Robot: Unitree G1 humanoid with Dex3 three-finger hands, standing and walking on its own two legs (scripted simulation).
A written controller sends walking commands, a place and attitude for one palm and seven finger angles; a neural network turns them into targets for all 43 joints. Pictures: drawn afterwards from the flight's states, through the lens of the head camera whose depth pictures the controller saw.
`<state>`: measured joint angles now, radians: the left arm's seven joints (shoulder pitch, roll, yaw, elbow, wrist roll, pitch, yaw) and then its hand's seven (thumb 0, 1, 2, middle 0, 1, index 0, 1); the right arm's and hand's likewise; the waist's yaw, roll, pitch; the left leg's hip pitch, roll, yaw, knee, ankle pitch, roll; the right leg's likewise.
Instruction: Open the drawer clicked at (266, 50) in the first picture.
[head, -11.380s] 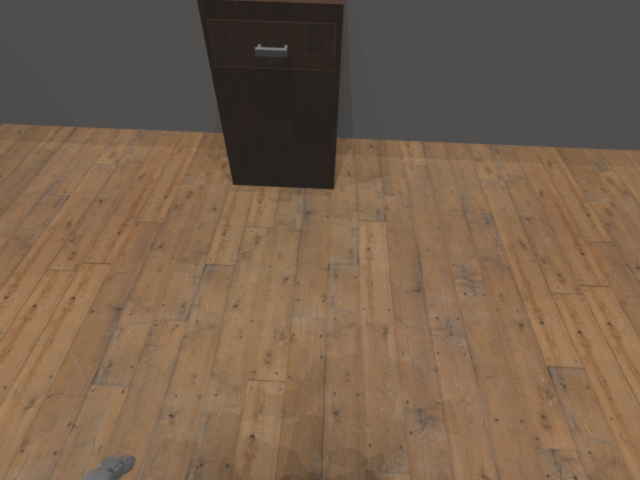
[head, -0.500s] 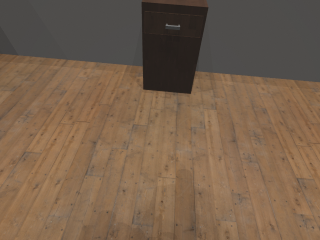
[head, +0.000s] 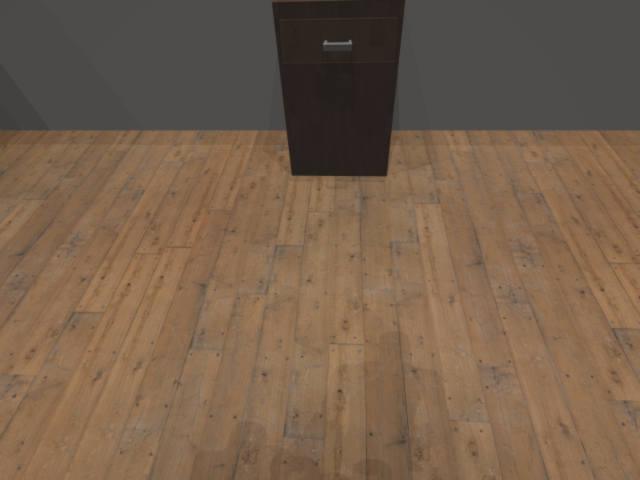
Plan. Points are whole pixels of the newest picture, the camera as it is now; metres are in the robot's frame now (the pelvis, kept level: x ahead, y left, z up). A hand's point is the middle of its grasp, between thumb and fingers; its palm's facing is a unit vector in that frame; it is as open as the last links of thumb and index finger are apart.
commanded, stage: come to a stop and stand still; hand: left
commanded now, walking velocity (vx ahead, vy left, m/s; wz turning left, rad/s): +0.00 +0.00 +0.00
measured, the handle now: (337, 44) +1.65 +0.02 -0.10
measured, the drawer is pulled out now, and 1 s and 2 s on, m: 0.00 0.00 0.00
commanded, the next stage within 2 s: look again from close up in 0.40 s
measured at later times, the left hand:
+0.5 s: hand out of the picture -0.03 +0.16 -0.17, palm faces +0.00 -0.98 -0.22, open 16.7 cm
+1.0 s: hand out of the picture -0.03 +0.17 -0.17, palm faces +0.01 -0.97 -0.24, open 16.6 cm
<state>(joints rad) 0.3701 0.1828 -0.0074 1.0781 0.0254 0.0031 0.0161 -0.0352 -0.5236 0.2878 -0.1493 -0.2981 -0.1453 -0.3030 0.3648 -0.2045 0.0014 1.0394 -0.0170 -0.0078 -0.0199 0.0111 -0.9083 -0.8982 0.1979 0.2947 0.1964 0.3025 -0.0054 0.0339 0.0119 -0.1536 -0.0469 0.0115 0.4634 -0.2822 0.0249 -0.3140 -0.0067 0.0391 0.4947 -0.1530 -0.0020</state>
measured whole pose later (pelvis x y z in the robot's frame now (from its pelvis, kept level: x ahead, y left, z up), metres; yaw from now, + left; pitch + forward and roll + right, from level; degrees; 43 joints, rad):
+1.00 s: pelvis +0.00 -0.03 +0.00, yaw +1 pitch -2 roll +1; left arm 0.32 0.22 -0.01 1.12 0.03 0.00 0.01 -0.07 -0.55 0.28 -0.15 -0.30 -0.15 -0.30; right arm 0.34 -0.18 0.01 1.10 -0.02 -0.02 -0.02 0.01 -0.91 -0.90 0.20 0.29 0.20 0.30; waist 0.00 -0.01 0.04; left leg -0.14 -0.01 -0.03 0.44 -0.26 -0.02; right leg -0.28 0.03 0.00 0.44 -0.13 -0.04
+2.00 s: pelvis +0.24 -0.03 +0.01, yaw -3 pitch +1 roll +1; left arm 0.36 0.19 0.01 1.08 0.10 -0.02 -0.03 -0.08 -0.52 0.29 -0.15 -0.30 -0.14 -0.30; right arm 0.25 -0.14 -0.05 1.00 -0.02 -0.09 -0.03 -0.03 -0.97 -0.90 0.20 0.30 0.20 0.30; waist 0.01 -0.06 0.01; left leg -0.20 0.04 0.16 0.41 -0.22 0.02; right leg -0.54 -0.07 -0.03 1.11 -0.24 -0.02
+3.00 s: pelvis +0.58 -0.14 +0.00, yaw -4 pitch +1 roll +2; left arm 0.33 0.21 0.03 1.12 0.05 -0.02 -0.03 -0.09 -0.55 0.28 -0.15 -0.30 -0.14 -0.30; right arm 0.40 -0.14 -0.05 1.10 -0.03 -0.04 0.00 0.00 -0.92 -0.90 0.20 0.29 0.20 0.30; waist -0.02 0.00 0.05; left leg -0.14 0.09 0.19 0.48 -0.33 -0.04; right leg -0.37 -0.10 -0.13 0.57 -0.22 0.02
